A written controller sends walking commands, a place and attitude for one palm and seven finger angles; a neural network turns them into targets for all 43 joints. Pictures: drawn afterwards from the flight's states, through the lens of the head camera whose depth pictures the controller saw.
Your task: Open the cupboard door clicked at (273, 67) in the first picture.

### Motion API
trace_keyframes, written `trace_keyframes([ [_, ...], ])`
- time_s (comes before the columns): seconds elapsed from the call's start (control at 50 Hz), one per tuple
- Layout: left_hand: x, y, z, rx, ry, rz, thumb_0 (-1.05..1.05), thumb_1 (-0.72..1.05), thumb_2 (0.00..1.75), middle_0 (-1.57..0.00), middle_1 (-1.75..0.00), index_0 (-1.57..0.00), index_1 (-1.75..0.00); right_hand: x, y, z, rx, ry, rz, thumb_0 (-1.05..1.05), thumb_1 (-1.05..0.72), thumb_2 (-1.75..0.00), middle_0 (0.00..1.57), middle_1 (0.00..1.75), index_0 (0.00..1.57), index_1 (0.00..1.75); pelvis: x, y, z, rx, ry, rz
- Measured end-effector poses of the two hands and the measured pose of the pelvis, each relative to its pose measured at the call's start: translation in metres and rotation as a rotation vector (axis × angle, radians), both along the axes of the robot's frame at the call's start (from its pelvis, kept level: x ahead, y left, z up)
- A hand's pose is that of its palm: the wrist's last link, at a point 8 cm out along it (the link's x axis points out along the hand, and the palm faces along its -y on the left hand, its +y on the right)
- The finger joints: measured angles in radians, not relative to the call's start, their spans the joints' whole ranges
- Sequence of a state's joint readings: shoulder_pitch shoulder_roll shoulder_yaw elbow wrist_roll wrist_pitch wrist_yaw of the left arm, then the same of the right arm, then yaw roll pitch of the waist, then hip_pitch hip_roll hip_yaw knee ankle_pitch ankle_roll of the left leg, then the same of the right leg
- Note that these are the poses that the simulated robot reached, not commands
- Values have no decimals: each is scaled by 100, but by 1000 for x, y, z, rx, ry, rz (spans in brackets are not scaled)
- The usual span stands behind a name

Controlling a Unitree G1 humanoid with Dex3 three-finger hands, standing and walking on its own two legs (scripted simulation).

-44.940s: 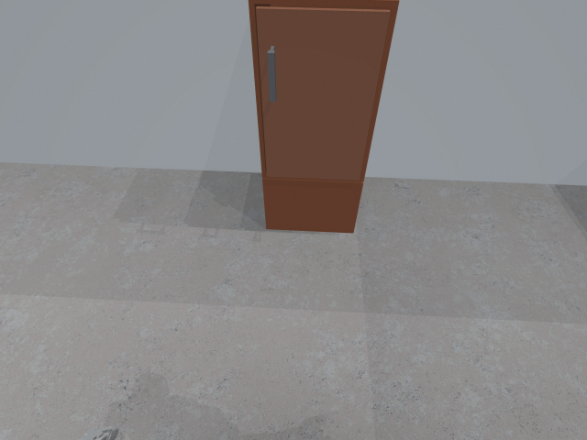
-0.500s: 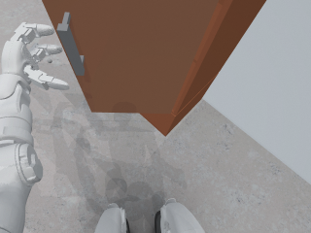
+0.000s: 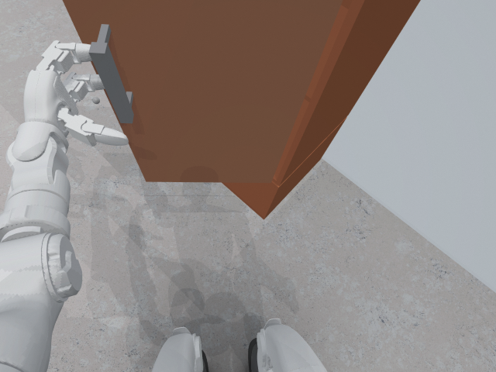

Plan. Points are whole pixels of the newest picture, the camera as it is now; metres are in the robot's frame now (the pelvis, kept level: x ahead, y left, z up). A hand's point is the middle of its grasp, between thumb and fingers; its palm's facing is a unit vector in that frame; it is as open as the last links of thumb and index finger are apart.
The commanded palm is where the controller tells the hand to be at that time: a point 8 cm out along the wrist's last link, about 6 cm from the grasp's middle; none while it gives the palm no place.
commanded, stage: slide the fingers in behind the handle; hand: left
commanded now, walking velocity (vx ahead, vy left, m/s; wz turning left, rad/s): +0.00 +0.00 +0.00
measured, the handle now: (116, 78) +0.56 +0.16 +0.07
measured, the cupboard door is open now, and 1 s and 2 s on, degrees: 44 45 45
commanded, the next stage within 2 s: close the thumb around the handle in 1.20 s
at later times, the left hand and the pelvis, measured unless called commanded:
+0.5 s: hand (123, 102) +0.51 +0.15 +0.07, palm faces -0.04 -1.00 -0.01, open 14.0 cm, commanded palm +0.49 +0.19 +0.07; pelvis +0.00 -0.01 +0.00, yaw +1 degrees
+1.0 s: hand (131, 102) +0.51 +0.14 +0.07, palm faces -0.01 -1.00 -0.02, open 14.1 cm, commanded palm +0.48 +0.17 +0.07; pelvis +0.00 -0.01 +0.00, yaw +1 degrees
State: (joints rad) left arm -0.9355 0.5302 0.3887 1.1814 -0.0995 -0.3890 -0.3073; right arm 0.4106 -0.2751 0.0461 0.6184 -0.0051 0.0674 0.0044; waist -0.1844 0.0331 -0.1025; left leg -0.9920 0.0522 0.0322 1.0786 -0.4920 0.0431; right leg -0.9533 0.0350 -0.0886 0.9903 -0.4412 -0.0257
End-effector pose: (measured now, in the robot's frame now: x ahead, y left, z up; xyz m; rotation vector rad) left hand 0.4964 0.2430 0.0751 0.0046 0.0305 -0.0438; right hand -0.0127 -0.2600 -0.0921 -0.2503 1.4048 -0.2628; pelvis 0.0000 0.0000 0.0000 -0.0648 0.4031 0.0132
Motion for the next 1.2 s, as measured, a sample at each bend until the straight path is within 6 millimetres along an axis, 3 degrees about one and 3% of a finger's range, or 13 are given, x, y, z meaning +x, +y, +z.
trace_keyframes([
  [0.36,-4,-28,1,-3,2,-8,-1,-50,30,-30,-120,-30,-120,15,0,-7,32,-43,17,1,-91,-90,21,30,20,30,0,-4,1,11,-11,3],
  [0.64,-3,-49,1,7,-7,-3,-1,-50,30,-30,-120,-30,-120,13,-6,-11,42,-49,16,1,-91,-90,21,30,20,30,-1,-10,-1,19,-9,3],
  [0.92,-5,-51,1,12,-4,34,-1,-50,30,-28,-120,-27,-122,12,-11,-12,54,-30,27,1,-91,-90,21,30,20,30,1,-14,0,24,-7,12],
  [1.2,-7,-51,1,14,-7,27,-1,-50,30,-28,-120,-26,-122,29,-12,-11,54,-52,44,1,-91,-90,21,30,20,30,7,-14,2,24,-11,19],
])
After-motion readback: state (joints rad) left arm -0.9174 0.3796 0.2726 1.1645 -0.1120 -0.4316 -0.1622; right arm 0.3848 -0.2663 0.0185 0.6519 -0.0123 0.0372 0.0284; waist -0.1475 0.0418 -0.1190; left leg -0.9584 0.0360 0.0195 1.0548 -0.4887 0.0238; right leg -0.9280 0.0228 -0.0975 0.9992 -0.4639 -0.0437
